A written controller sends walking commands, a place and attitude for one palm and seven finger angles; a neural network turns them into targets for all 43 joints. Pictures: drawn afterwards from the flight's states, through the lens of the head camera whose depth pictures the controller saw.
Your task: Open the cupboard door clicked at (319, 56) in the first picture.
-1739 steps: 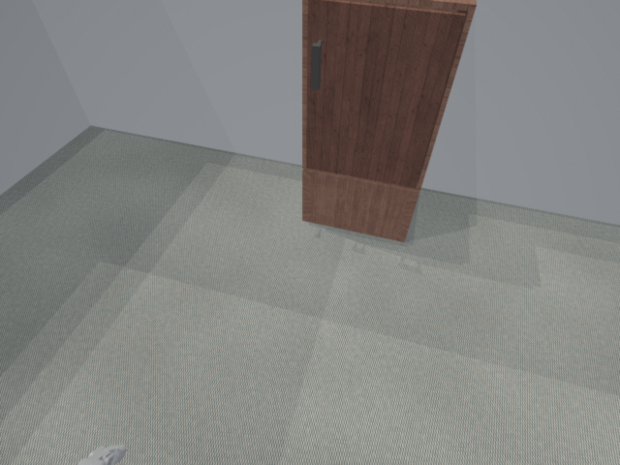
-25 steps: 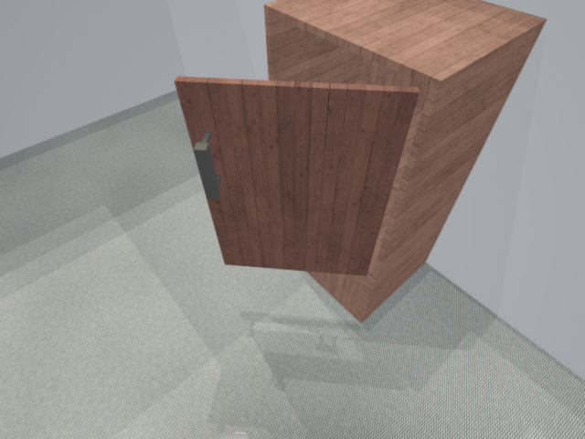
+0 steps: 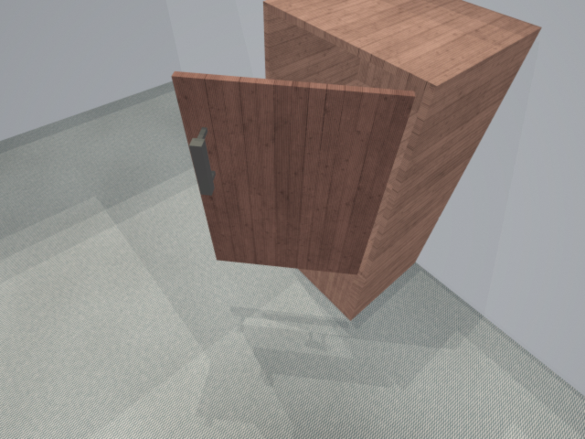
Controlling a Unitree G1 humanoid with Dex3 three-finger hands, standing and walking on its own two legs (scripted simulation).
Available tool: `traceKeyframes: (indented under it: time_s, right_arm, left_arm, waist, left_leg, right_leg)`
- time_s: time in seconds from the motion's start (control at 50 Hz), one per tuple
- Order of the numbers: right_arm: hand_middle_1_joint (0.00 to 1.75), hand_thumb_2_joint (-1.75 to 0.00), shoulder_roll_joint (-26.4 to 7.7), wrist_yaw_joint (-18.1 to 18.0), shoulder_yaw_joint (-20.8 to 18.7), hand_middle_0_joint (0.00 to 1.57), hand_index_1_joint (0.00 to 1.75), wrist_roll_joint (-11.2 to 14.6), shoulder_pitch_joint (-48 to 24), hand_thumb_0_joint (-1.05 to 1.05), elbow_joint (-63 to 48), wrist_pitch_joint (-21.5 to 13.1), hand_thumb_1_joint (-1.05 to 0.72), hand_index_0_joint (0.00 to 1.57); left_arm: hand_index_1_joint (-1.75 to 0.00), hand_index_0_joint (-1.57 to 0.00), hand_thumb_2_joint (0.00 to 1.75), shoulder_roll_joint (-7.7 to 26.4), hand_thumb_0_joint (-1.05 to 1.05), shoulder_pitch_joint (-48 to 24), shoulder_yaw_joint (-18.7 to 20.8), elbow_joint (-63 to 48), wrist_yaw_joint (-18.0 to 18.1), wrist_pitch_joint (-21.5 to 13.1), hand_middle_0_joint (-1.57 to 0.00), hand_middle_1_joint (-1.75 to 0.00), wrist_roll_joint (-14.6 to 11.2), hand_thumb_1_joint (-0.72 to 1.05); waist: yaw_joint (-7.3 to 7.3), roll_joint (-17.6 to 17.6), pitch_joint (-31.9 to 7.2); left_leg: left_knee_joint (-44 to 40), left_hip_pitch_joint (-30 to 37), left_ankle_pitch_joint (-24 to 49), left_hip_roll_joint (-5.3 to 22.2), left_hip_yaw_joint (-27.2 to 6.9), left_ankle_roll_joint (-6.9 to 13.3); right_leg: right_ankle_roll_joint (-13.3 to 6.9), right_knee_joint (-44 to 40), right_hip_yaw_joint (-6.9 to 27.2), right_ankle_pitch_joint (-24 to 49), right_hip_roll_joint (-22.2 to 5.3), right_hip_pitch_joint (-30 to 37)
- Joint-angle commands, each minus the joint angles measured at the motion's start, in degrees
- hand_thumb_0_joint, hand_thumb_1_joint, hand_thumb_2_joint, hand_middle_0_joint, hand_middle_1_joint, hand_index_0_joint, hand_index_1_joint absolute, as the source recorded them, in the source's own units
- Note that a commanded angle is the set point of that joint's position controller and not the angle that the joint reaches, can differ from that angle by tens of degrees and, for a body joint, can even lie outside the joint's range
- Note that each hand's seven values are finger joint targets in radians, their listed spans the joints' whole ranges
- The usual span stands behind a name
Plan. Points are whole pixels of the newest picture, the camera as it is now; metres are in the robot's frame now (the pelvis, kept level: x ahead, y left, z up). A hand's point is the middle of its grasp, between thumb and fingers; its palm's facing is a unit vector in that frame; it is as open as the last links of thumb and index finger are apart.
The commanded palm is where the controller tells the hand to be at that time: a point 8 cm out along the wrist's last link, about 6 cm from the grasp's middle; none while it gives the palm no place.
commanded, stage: look again from close up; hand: left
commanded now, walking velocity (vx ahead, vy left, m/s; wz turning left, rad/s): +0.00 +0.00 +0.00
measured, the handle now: (205, 161) +0.62 +0.22 -0.02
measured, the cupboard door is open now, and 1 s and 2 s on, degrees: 43 43 43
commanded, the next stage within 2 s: shuffle to correct the standing spot in 0.46 s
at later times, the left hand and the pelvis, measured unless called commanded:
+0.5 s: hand out of the picture +0.00 +0.21 -0.17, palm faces +0.01 -0.97 -0.24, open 7.3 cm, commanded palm none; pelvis -0.05 +0.02 +0.00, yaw +0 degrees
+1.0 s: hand out of the picture -0.08 +0.22 -0.18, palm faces +0.01 -0.99 -0.12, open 7.3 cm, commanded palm none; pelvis -0.05 +0.06 +0.00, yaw -2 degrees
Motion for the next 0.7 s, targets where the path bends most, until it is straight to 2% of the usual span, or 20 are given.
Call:
traceKeyframes:
  time_s: [0.0,0.04,0.08,0.1,0.16,0.2,0.24,0.26,0.28,0.34,0.48,0.54,0.62,0.68]
  right_arm:
    - [0.30,-0.90,-7.55,-0.97,-2.46,0.20,0.30,0.28,1.51,0.00,-6.19,-1.48,-0.90,0.20]
    - [0.30,-0.90,-8.32,-0.75,-2.79,0.20,0.30,0.32,0.78,0.00,-6.56,-0.96,-0.90,0.20]
    - [0.30,-0.90,-9.97,-0.68,-2.97,0.20,0.30,0.31,-0.23,0.00,-7.01,-1.12,-0.90,0.20]
    - [0.30,-0.90,-8.70,-0.43,-2.24,0.20,0.30,0.17,0.18,0.00,-6.57,-1.03,-0.90,0.20]
    - [0.30,-0.90,-10.66,-0.33,-2.29,0.20,0.30,0.21,-2.03,0.00,-7.08,-0.85,-0.90,0.20]
    - [0.30,-0.90,-10.14,-0.10,-1.73,0.20,0.30,0.06,-2.45,0.00,-6.84,-0.77,-0.90,0.20]
    - [0.30,-0.90,-10.83,0.14,-1.64,0.20,0.30,0.09,-3.10,0.00,-6.94,-0.61,-0.90,0.20]
    - [0.30,-0.90,-11.31,0.23,-1.59,0.20,0.30,0.10,-3.39,0.00,-6.93,-0.55,-0.90,0.20]
    - [0.30,-0.90,-11.46,0.31,-1.55,0.20,0.30,0.06,-3.55,0.00,-6.89,-0.57,-0.90,0.20]
    - [0.30,-0.90,-11.35,0.55,-1.27,0.20,0.30,0.01,-3.18,0.00,-6.46,-0.53,-0.90,0.20]
    - [0.30,-0.90,-10.25,0.81,-1.25,0.20,0.30,0.04,-1.18,0.00,-4.80,-0.30,-0.90,0.20]
    - [0.30,-0.90,-9.09,0.80,-1.06,0.20,0.30,0.08,0.38,0.00,-3.62,-0.18,-0.90,0.20]
    - [0.30,-0.90,-8.41,0.94,-1.30,0.20,0.30,-0.40,3.87,0.00,-2.01,1.07,-0.90,0.20]
    - [0.30,-0.90,-7.22,0.78,-1.36,0.20,0.30,-0.26,4.66,0.00,-1.71,1.26,-0.90,0.20]
  left_arm:
    - [-0.30,-0.20,0.90,7.86,0.00,3.26,2.38,-5.86,1.57,-1.51,-0.20,-0.30,0.07,0.90]
    - [-0.30,-0.20,0.90,9.04,0.00,2.17,2.69,-6.27,1.61,-1.54,-0.20,-0.30,0.11,0.90]
    - [-0.30,-0.20,0.90,9.98,0.00,1.39,2.88,-7.21,1.59,-1.75,-0.20,-0.30,0.08,0.90]
    - [-0.30,-0.20,0.90,8.63,0.00,2.08,2.38,-6.96,1.60,-1.68,-0.20,-0.30,-0.08,0.90]
    - [-0.30,-0.20,0.90,10.14,0.00,1.28,2.34,-7.00,1.42,-1.47,-0.20,-0.30,-0.18,0.90]
    - [-0.30,-0.20,0.90,9.58,0.00,0.94,1.97,-6.91,1.27,-1.29,-0.20,-0.30,-0.19,0.90]
    - [-0.30,-0.20,0.90,10.19,0.00,0.08,1.80,-6.69,1.07,-1.26,-0.20,-0.30,-0.22,0.90]
    - [-0.30,-0.20,0.90,10.55,0.00,-0.47,1.78,-6.77,0.98,-1.19,-0.20,-0.30,-0.18,0.90]
    - [-0.30,-0.20,0.90,10.73,0.00,-0.73,1.81,-6.76,0.91,-1.21,-0.20,-0.30,-0.15,0.90]
    - [-0.30,-0.20,0.90,10.34,0.00,-0.58,1.56,-6.36,0.76,-1.02,-0.20,-0.30,-0.09,0.90]
    - [-0.30,-0.20,0.90,9.04,0.00,1.21,1.40,-4.99,0.74,-0.94,-0.20,-0.30,0.08,0.90]
    - [-0.30,-0.20,0.90,7.50,0.00,2.83,1.12,-4.05,0.85,-0.71,-0.20,-0.30,0.11,0.90]
    - [-0.30,-0.20,0.90,6.18,0.00,6.28,1.69,-2.95,0.79,0.08,-0.20,-0.30,0.77,0.90]
    - [-0.30,-0.20,0.90,5.50,0.00,9.05,2.39,-2.02,0.50,-0.01,-0.20,-0.30,0.59,0.90]
  waist:
    - [-0.56,-4.57,-8.56]
    - [-0.93,-6.04,-3.59]
    - [-0.83,-2.38,-2.13]
    - [-0.51,0.08,-3.28]
    - [-0.11,2.01,-0.72]
    - [0.12,2.43,-0.16]
    - [-0.12,0.83,1.12]
    - [-0.14,1.52,2.08]
    - [-0.09,0.76,2.66]
    - [-0.04,1.00,2.66]
    - [-0.04,0.11,2.61]
    - [0.07,0.35,2.55]
    - [0.31,0.99,3.73]
    - [0.86,-1.51,5.77]
  left_leg:
    - [3.54,-1.17,12.34,3.31,-3.24,2.59]
    - [2.92,-3.56,9.22,2.62,-2.80,2.33]
    - [1.45,-2.52,13.98,3.84,-3.68,2.56]
    - [1.13,-1.01,16.25,4.30,-3.60,2.52]
    - [-0.39,-2.06,16.45,5.05,-4.57,2.59]
    - [-1.92,-2.36,13.75,5.17,-4.71,2.47]
    - [-3.09,-3.08,8.96,4.79,-4.99,2.26]
    - [-4.08,-3.82,6.67,4.79,-5.27,2.25]
    - [-4.72,-4.26,5.61,4.70,-5.50,2.26]
    - [-6.60,-5.06,0.71,4.50,-5.87,2.08]
    - [-8.89,-6.47,-5.41,4.20,-6.54,1.88]
    - [-9.96,-7.59,-7.55,4.45,-7.03,1.84]
    - [-10.38,-11.03,-21.05,4.01,-7.14,2.50]
    - [-6.03,-13.21,-19.11,2.19,-5.52,2.52]
  right_leg:
    - [-2.80,-1.38,8.10,18.44,-8.02,4.32]
    - [-3.23,-2.27,8.65,17.70,-8.62,1.95]
    - [-2.96,-0.62,7.27,20.34,-7.40,0.90]
    - [-2.51,-0.39,6.54,19.30,-6.82,1.29]
    - [-1.72,-0.75,5.76,15.58,-6.24,0.21]
    - [-1.42,-2.26,6.07,11.57,-5.97,0.48]
    - [-1.16,-3.88,6.63,6.66,-6.05,-0.64]
    - [-1.04,-4.72,6.89,3.83,-5.98,-1.14]
    - [-0.99,-5.17,7.03,2.69,-5.88,-1.39]
    - [-0.53,-6.36,7.07,-1.02,-5.89,-1.26]
    - [0.03,-7.65,7.43,-4.39,-6.11,-1.56]
    - [0.40,-7.30,6.77,-4.58,-5.93,-1.15]
    - [0.46,-6.63,6.22,-18.52,-4.82,-2.29]
    - [-0.90,-7.57,9.24,-20.55,-6.06,-2.63]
